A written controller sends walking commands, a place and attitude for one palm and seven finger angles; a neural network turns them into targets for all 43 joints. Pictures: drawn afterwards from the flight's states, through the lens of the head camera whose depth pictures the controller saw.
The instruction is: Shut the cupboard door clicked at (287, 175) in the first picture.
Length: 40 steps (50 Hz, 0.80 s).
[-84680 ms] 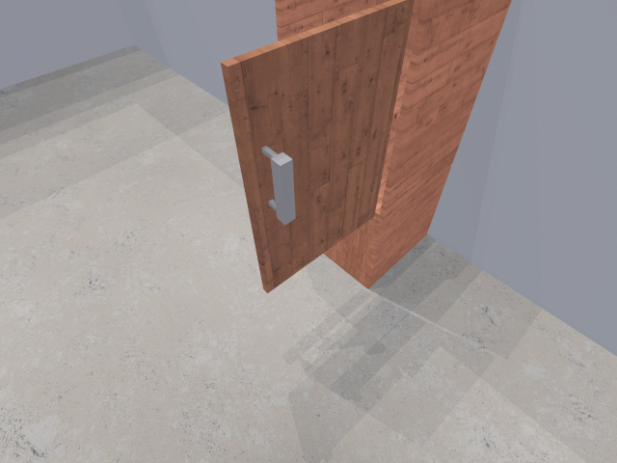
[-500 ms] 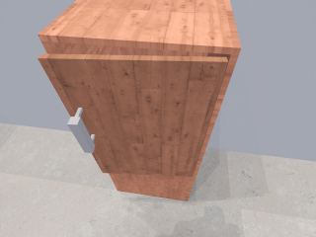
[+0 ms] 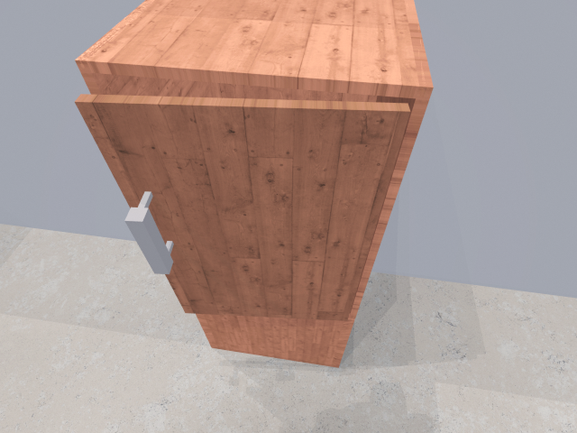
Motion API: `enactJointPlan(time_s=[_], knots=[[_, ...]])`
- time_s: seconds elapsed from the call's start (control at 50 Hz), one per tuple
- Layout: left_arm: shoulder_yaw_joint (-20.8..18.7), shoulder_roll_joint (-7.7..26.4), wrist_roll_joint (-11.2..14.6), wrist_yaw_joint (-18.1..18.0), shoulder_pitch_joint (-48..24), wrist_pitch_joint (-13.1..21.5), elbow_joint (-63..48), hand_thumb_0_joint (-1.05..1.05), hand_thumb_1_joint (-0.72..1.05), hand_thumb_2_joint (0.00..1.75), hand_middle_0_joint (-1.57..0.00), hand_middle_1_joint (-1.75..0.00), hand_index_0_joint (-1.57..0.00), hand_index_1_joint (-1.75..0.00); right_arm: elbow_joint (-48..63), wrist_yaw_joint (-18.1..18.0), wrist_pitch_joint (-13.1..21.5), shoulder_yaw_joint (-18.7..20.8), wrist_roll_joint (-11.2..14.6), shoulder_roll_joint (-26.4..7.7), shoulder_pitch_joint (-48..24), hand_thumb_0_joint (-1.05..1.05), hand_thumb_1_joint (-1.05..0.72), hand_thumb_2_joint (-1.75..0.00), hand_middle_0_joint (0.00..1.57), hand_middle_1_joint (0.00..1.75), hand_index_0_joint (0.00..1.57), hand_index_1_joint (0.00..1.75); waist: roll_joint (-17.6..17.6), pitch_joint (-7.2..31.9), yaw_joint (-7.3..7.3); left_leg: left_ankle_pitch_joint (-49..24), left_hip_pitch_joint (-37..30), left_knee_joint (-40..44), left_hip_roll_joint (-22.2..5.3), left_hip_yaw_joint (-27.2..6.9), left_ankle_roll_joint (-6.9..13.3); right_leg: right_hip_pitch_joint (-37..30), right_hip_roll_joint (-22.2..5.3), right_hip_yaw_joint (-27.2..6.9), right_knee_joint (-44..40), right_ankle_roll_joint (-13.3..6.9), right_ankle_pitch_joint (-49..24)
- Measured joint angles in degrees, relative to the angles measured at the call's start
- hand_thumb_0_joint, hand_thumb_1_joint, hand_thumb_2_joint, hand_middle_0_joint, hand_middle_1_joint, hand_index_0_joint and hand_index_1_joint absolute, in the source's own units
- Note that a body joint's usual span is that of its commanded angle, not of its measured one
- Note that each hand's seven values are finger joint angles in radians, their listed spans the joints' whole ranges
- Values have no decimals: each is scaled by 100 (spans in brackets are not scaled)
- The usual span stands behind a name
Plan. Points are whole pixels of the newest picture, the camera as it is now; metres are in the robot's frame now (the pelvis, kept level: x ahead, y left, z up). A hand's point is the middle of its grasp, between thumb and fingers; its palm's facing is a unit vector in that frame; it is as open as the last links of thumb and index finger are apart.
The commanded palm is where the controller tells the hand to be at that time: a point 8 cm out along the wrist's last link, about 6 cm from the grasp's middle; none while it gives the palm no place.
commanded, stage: look again from close up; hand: left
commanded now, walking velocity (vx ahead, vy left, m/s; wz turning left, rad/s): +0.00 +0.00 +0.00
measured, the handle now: (155, 233) +0.40 +0.25 +0.02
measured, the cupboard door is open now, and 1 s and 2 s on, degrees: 6 6 6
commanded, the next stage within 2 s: raise the hand and make a fist in 0.06 s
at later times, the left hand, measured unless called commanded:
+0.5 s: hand (171, 411) +0.15 +0.17 -0.02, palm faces -0.02 -1.00 +0.06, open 6.6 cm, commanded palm +0.10 +0.24 -0.06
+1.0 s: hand (139, 424) +0.14 +0.21 -0.04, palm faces +0.05 -1.00 -0.02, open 4.2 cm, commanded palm +0.11 +0.26 -0.02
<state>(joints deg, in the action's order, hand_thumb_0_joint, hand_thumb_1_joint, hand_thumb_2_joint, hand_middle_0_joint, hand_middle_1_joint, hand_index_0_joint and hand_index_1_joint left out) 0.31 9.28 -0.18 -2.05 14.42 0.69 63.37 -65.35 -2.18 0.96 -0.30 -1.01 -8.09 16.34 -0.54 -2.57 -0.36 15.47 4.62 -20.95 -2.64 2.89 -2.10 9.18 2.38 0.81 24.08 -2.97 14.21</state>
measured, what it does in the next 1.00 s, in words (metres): lowers itself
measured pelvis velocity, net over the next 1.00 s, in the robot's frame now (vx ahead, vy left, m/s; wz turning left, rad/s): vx -0.07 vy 0.03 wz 0.05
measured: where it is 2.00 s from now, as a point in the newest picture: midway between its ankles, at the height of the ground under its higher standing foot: outside the picture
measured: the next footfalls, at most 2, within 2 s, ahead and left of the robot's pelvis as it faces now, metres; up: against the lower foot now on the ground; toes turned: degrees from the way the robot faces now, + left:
none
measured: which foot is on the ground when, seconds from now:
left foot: down 0.00-1.00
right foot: down 0.00-1.00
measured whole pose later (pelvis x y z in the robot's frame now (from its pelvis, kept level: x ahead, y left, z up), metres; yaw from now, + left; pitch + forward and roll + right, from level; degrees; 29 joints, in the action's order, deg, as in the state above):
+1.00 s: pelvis -0.07 +0.03 -0.08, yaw +3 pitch +12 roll -1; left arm -4.0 12.0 13.8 8.6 25.4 10.2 -7.7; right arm -27.6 -3.6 8.9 -2.6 1.5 -10.7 18.9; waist -1.8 5.8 0.1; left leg 28.8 45.6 -62.7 -0.5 1.5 1.4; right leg 47.1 -1.4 2.4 60.9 -0.2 25.4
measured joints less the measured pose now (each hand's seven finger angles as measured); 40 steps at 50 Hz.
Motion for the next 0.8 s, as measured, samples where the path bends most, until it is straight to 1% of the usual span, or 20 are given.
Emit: enactJointPlan(time_s=[0.16, 0.18, 0.2, 0.22, 0.24, 0.28, 0.32, 0.36, 0.4, 0.46, 0.48, 0.5, 0.52, 0.56, 0.62, 0.64, 0.68, 0.74, 0.78, 0.8], knots=[[6, -23, -5, 2, 47, -11, 29, 1, 92, 90, -20, -30, -20, -30, -11, 0, 2, -1, 1, 40, 26, 0, -91, -89, 20, 30, 20, 30, 27, -24, -6, -26, 36, -19, 17, 10, 22, 27, -17, -11, -5, 20, -43], [11, -45, -22, -38, 45, 41, 40, 1, 92, 90, -20, -30, -20, -30, 9, 19, -5, 2, 15, 24, 11, 0, -91, -89, 20, 30, 20, 30, -6, -23, -2, 16, 179, -212, -13, 20, 34, 71, -2, 9, -7, 37, -63], [-246, -63, 167, 22, 298, -303, -854, 1, 93, 90, -20, -30, -20, -30, 218, -83, 119, -24, 25, 11, 49, 0, -91, -89, 20, 30, 20, 30, -6, -134, -26, 79, 271, -452, -45, 69, 64, 108, 17, -6, 84, 52, -59], [-263, -17, 373, -20, 660, -330, -1925, 2, 93, 90, -20, -30, -20, -30, 499, -226, 384, -67, 79, -28, 165, 0, -90, -89, 20, 30, 20, 30, -4, -151, -42, 169, 363, -623, -57, 100, 100, 229, 23, -26, 277, 57, 2], [-204, 32, 556, -119, 951, -139, -2849, 2, 93, 90, -20, -30, -20, -31, 720, -332, 677, -82, 129, -104, 286, 0, -91, -89, 20, 30, 20, 30, -51, -84, -43, 278, 429, -710, -57, 84, 88, 336, 16, -10, 452, 61, 86], [-111, 52, 818, -311, 1116, 143, -4095, 2, 93, 90, -21, -31, -21, -31, 1013, -349, 1122, -25, 231, -288, 390, 1, -91, -89, 20, 30, 20, 30, -146, 141, 34, 308, 588, -858, 62, -25, 90, 455, -116, 88, 658, 100, 222], [-115, -19, 943, -312, 869, 530, -4763, 2, 93, 90, -22, -32, -22, -33, 1355, -288, 1408, 73, 236, -493, 317, 1, -91, -89, 20, 30, 20, 30, -255, 364, 153, 333, 909, -1128, 191, -153, 156, 713, -261, 208, 926, 161, 325], [-220, -104, 1007, -101, 434, 1158, -4950, 2, 92, 90, -24, -34, -24, -35, 1717, -198, 1586, 172, 192, -638, 86, 1, -91, -89, 20, 30, 20, 30, -280, 556, 221, 413, 1384, -1513, 281, -186, 205, 1186, -368, 237, 1347, 197, 443], [-322, -174, 1146, 324, 122, 1899, -4995, 1, 92, 90, -26, -37, -26, -38, 2104, -68, 1699, 256, 131, -681, -183, 1, -91, -89, 20, 30, 20, 30, -159, 726, 213, 535, 1950, -1972, 322, -125, 218, 1804, -424, 172, 1873, 202, 582], [-361, -254, 1313, 1267, 75, 2961, -5015, 1, 92, 90, -30, -42, -30, -43, 2709, 161, 1704, 353, 75, -663, -496, 1, -91, -89, 20, 30, 20, 30, 187, 841, 138, 786, 2731, -2727, 312, -30, 207, 2641, -435, 70, 2665, 169, 807], [-348, -260, 1307, 1552, 151, 3187, -5000, 1, 92, 90, -32, -44, -32, -44, 2911, 218, 1670, 377, 75, -673, -563, 1, -91, -89, 20, 30, 20, 30, 292, 857, 108, 877, 2975, -2989, 305, -27, 211, 2880, -435, 65, 2913, 161, 888], [-331, -248, 1279, 1771, 266, 3291, -5000, 0, 91, 90, -34, -45, -34, -46, 3108, 253, 1622, 400, 80, -695, -613, 1, -91, -89, 20, 30, 20, 30, 376, 868, 71, 959, 3208, -3247, 296, -33, 219, 3103, -435, 70, 3149, 155, 968], [-314, -219, 1251, 1917, 409, 3290, -5017, 0, 91, 90, -35, -47, -35, -48, 3294, 269, 1566, 420, 90, -725, -655, 1, -90, -89, 20, 30, 20, 30, 437, 867, 26, 1039, 3423, -3495, 287, -49, 235, 3302, -434, 84, 3369, 150, 1045], [-299, -105, 1198, 1984, 732, 3095, -5108, 0, 91, 90, -39, -51, -39, -52, 3612, 259, 1456, 453, 107, -786, -720, 1, -90, -89, 20, 30, 20, 30, 484, 840, -71, 1220, 3797, -3949, 274, -105, 224, 3624, -437, 136, 3744, 146, 1180], [-333, 109, 1193, 1690, 1203, 2809, -5503, 1, 90, 90, -45, -57, -45, -58, 3907, 200, 1382, 432, 106, -829, -784, 1, -90, -89, 20, 30, 20, 30, 378, 794, -202, 1405, 4246, -4486, 260, -249, 219, 3956, -443, 276, 4128, 144, 1320], [-348, 182, 1208, 1549, 1324, 2778, -5758, 2, 90, 90, -47, -59, -47, -60, 3948, 171, 1381, 400, 96, -818, -799, 1, -90, -89, 20, 30, 20, 30, 315, 784, -241, 1451, 4368, -4632, 258, -304, 229, 4034, -445, 330, 4220, 145, 1354], [-363, 296, 1277, 1331, 1426, 2869, -6317, 2, 90, 90, -50, -63, -50, -64, 3943, 113, 1398, 291, 77, -771, -819, 1, -90, -89, 20, 30, 20, 30, 172, 782, -315, 1521, 4568, -4870, 257, -404, 236, 4154, -450, 426, 4359, 151, 1400], [-266, 297, 1383, 1260, 1167, 3059, -7018, 2, 90, 90, -55, -69, -55, -69, 3830, 45, 1408, 45, 80, -656, -821, 1, -90, -89, 20, 30, 20, 30, -66, 790, -362, 1569, 4776, -5095, 265, -508, 262, 4269, -458, 527, 4465, 175, 1415], [-124, 242, 1357, 1382, 806, 2954, -7255, 2, 90, 90, -59, -73, -59, -73, 3759, 14, 1362, -128, 109, -543, -775, 1, -90, -89, 20, 30, 20, 30, -192, 806, -328, 1563, 4855, -5145, 270, -524, 281, 4322, -461, 542, 4473, 198, 1394], [-56, 225, 1309, 1472, 629, 2790, -7279, 2, 90, 90, -60, -75, -60, -75, 3735, 7, 1311, -203, 135, -471, -728, 1, -90, -89, 20, 30, 20, 30, -227, 821, -297, 1550, 4871, -5128, 268, -506, 291, 4344, -458, 524, 4453, 211, 1373]])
